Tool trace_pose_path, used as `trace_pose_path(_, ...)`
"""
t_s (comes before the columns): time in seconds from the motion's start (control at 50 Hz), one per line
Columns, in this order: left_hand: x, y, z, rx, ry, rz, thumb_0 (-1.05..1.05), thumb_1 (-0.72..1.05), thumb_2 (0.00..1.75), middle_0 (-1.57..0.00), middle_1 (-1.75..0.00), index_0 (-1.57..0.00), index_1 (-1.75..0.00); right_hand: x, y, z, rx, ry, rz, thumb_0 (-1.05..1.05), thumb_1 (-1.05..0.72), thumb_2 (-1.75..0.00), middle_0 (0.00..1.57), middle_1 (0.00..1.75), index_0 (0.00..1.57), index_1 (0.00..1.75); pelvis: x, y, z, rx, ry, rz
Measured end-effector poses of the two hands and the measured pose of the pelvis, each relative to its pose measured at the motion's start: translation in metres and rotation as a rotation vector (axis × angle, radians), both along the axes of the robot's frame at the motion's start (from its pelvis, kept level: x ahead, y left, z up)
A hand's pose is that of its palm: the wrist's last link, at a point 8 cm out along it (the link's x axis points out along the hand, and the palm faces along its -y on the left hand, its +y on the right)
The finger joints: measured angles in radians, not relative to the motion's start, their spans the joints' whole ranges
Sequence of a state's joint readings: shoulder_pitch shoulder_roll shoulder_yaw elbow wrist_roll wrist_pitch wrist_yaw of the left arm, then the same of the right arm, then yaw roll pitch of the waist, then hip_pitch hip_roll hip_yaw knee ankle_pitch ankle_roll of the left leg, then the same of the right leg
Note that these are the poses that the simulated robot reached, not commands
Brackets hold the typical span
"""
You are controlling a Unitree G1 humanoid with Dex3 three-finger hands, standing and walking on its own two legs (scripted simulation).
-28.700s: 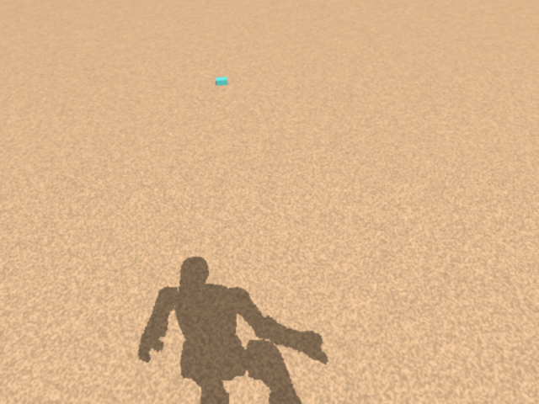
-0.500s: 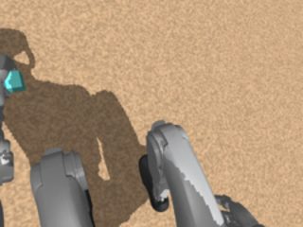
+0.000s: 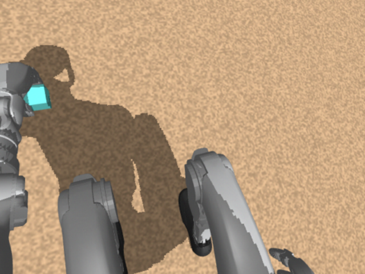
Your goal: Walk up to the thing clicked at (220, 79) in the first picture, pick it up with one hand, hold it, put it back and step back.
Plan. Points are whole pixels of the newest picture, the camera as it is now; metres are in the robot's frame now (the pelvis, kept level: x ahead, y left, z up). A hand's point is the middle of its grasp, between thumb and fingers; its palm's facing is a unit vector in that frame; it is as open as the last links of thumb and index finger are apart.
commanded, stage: lift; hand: left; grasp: from above
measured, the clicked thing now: (28, 99) +0.51 +0.27 -0.18
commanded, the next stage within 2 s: hold in 1.46 s
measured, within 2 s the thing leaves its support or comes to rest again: neither
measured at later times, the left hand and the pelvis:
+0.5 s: hand out of the picture +0.41 +0.29 +0.01, palm faces -0.45 -0.08 -0.89, open 7.3 cm; pelvis +0.00 +0.01 +0.11, yaw +4 degrees
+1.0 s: hand out of the picture +0.35 +0.27 +0.22, palm faces -0.45 -0.10 -0.89, open 7.3 cm; pelvis +0.03 +0.00 +0.30, yaw +6 degrees
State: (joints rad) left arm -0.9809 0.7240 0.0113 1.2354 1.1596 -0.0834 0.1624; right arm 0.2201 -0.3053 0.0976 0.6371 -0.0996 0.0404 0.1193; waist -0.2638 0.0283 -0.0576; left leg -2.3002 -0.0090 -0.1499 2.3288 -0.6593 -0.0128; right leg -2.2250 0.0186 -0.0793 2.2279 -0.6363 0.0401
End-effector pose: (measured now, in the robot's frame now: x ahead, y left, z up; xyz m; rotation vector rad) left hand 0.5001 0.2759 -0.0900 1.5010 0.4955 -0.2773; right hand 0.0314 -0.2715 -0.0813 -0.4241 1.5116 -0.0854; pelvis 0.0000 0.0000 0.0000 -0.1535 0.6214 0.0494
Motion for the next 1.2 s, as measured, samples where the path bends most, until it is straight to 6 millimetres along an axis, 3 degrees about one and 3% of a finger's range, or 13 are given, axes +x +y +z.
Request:
trace_pose_path(0.18, -0.031, 0.014, 0.045, -0.004, 0.013, -0.003, 0.0, 0.45, 0.06, -0.94, -0.17, -0.97, -0.15, 0.019, -0.001, 0.021, -0.006, -0.049, -0.025, 0.0, -0.92, -0.9, 0.21, 0.3, 0.2, 0.3, -0.001, 0.004, 0.03, 0.014, 0.014, 0.02)
trace_pose_path(0.3, -0.053, 0.024, 0.084, -0.005, 0.01, 0.005, 0.0, 0.45, 0.07, -0.93, -0.2, -0.96, -0.16, 0.047, 0.004, 0.037, 0.013, -0.125, -0.011, 0.0, -0.92, -0.9, 0.21, 0.3, 0.2, 0.3, -0.002, 0.005, 0.056, 0.027, 0.009, 0.028)
trace_pose_path(0.44, -0.075, 0.023, 0.136, -0.021, -0.009, -0.005, 0.0, 0.46, 0.06, -0.92, -0.21, -0.95, -0.17, 0.081, 0.016, 0.067, 0.044, -0.231, 0.001, 0.0, -0.91, -0.9, 0.21, 0.3, 0.2, 0.3, -0.001, 0.006, 0.094, 0.04, -0.015, 0.039)
trace_pose_path(0.62, -0.103, 0.015, 0.216, -0.021, -0.032, 0.018, 0.0, 0.46, 0.06, -0.92, -0.19, -0.96, -0.15, 0.107, 0.028, 0.127, 0.079, -0.329, -0.023, 0.0, -0.91, -0.9, 0.21, 0.3, 0.2, 0.3, 0.003, 0.006, 0.158, 0.065, -0.084, 0.045)
trace_pose_path(0.88, -0.14, 0.003, 0.327, -0.034, -0.026, 0.022, 0.0, 0.44, 0.07, -0.95, -0.17, -0.98, -0.13, 0.114, 0.031, 0.228, 0.081, -0.413, -0.063, 0.0, -0.91, -0.9, 0.21, 0.3, 0.2, 0.3, 0.02, 0.004, 0.259, 0.104, -0.223, 0.052)
trace_pose_path(1.04, -0.143, -0.002, 0.372, -0.02, -0.018, 0.038, 0.0, 0.44, 0.08, -0.95, -0.16, -0.98, -0.13, 0.119, 0.025, 0.277, 0.071, -0.446, -0.083, 0.0, -0.9, -0.9, 0.21, 0.3, 0.2, 0.3, 0.035, 0.005, 0.306, 0.12, -0.293, 0.054)
trace_pose_path(1.2, -0.139, -0.011, 0.404, -0.02, -0.016, 0.038, 0.0, 0.43, 0.08, -0.96, -0.16, -0.99, -0.13, 0.126, 0.023, 0.31, 0.072, -0.452, -0.093, 0.0, -0.91, -0.9, 0.21, 0.3, 0.2, 0.3, 0.051, 0.005, 0.34, 0.135, -0.346, 0.051)
